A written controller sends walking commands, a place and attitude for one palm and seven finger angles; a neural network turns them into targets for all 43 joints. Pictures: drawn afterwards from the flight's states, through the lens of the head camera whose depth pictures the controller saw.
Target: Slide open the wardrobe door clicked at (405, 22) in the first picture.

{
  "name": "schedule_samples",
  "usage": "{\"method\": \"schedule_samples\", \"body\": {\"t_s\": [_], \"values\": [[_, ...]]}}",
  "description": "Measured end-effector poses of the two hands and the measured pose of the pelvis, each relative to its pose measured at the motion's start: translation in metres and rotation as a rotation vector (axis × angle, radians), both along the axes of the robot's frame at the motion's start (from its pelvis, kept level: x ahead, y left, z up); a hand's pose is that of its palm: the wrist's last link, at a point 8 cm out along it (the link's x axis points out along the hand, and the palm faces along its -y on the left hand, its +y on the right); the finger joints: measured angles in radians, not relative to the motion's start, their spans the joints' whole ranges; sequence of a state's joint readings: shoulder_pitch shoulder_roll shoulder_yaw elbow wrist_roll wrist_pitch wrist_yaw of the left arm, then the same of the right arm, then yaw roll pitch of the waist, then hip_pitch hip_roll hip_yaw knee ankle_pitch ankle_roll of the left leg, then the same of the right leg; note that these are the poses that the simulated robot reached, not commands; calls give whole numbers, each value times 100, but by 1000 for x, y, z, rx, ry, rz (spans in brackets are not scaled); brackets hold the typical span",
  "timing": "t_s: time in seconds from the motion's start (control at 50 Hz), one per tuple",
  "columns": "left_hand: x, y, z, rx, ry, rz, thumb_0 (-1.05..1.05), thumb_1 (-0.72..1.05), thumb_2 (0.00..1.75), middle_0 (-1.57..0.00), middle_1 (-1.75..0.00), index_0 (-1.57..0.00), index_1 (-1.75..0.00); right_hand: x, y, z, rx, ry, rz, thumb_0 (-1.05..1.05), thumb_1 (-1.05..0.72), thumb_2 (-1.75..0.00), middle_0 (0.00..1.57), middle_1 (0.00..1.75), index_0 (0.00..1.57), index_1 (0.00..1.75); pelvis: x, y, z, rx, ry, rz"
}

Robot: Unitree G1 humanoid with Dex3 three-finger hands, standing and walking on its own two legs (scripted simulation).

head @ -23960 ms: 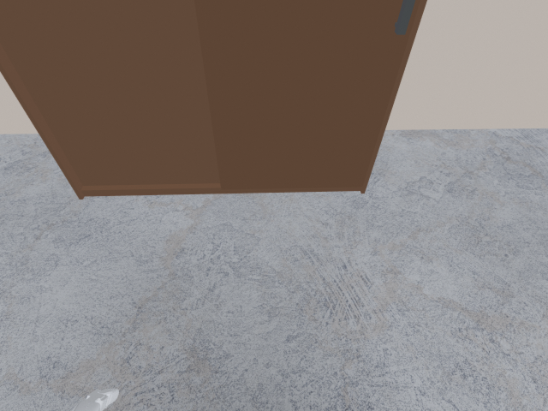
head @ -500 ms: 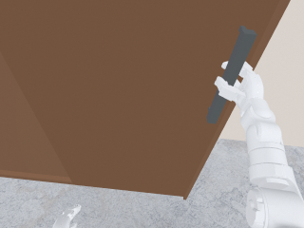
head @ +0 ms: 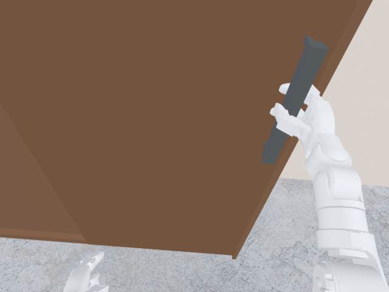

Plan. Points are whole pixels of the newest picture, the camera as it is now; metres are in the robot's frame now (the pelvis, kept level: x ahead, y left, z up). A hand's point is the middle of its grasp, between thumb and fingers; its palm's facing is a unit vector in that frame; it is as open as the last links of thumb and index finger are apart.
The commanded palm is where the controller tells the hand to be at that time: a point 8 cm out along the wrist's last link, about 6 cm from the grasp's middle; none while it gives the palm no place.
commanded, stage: tug the door sideways, standing still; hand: right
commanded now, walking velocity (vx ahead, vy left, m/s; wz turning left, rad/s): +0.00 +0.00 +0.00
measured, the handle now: (285, 108) +0.45 -0.15 +0.19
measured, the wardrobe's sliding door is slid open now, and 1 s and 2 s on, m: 0.00 0.00 0.02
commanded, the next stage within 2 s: step sideways, sliding the door along in 0.78 s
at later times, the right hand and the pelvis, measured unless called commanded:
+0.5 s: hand (279, 119) +0.40 -0.12 +0.20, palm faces +0.08 +1.00 -0.05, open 6.4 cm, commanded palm +0.37 -0.12 +0.20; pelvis -0.02 -0.01 +0.00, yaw -4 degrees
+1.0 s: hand (280, 120) +0.40 -0.13 +0.20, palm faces +0.07 +0.99 -0.10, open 6.5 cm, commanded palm +0.38 -0.16 +0.20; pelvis -0.03 -0.02 -0.01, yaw -1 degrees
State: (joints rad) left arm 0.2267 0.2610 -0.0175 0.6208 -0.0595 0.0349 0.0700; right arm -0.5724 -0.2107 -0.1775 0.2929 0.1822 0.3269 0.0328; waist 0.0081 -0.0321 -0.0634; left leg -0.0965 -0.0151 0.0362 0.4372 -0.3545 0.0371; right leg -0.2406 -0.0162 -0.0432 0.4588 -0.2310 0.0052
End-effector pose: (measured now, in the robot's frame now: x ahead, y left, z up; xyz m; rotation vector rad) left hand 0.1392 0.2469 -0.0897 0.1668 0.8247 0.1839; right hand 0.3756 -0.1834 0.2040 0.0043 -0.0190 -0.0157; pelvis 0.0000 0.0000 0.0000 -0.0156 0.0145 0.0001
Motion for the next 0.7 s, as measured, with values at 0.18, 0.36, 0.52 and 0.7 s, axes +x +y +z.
{"method": "schedule_samples", "body": {"t_s": [0.18,0.36,0.52,0.7], "values": [[16,-15,-6,-16,11,-71,1,91,90,-20,-30,-20,-30,-1,3,1,-18,17,-49,0,-66,-83,30,138,29,138,-3,-1,-1,1,9,-35],[5,-29,-13,-41,32,-110,1,91,89,-20,-30,-20,-30,-2,6,1,-40,10,-69,-1,-69,-83,28,138,24,140,-10,-3,-2,4,2,-52],[-10,-35,-20,-40,68,-130,1,91,90,-20,-30,-20,-30,-3,7,1,-55,2,-68,-2,-71,-82,27,138,20,140,-17,-8,-4,10,5,-65],[-19,-40,-20,-37,65,-135,1,91,90,-20,-30,-20,-30,-3,6,1,-54,2,-61,-2,-71,-81,28,138,21,140,-22,-13,-4,14,8,-68]]}}
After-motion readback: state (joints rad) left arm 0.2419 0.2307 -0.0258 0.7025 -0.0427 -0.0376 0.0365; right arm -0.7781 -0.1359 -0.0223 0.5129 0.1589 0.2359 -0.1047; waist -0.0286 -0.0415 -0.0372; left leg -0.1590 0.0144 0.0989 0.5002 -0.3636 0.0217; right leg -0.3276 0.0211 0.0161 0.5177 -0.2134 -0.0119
